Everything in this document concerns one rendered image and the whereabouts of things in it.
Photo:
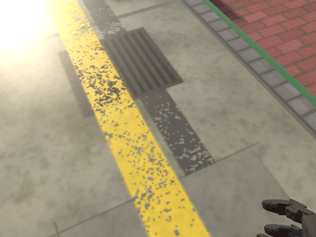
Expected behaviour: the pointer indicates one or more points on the robot right hand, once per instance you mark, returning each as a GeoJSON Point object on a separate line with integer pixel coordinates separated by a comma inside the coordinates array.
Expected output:
{"type": "Point", "coordinates": [293, 210]}

